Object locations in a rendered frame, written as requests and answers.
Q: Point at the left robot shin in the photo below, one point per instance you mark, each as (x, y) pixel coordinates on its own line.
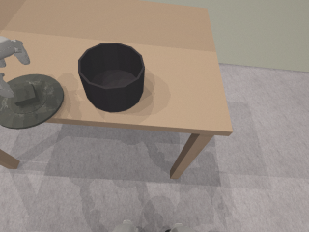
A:
(127, 222)

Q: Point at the lid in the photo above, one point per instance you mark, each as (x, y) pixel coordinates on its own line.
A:
(50, 95)

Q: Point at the robot shin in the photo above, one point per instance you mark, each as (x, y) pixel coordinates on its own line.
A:
(177, 225)
(127, 222)

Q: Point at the knob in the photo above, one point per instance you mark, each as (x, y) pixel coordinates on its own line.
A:
(24, 94)

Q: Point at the pot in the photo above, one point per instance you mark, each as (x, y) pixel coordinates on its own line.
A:
(112, 75)

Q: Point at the table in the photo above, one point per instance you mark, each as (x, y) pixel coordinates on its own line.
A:
(183, 89)

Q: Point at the robot left hand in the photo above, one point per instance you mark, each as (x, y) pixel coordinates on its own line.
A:
(8, 48)

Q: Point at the right robot shin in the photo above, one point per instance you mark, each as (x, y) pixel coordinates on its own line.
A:
(177, 225)

